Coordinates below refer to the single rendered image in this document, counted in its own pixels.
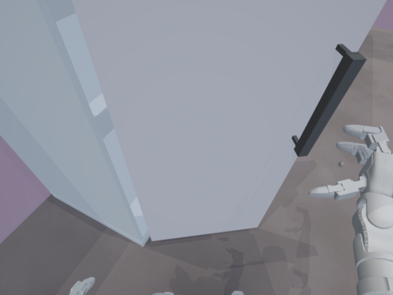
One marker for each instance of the robot right forearm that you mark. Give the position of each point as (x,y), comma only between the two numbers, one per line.
(373,244)

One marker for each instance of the left robot hand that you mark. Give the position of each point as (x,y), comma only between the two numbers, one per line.
(81,288)

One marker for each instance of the handle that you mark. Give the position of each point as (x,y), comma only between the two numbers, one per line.
(346,72)

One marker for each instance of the right robot hand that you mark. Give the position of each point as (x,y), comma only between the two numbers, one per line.
(377,161)

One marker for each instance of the fridge door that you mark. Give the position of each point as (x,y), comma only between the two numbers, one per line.
(205,96)

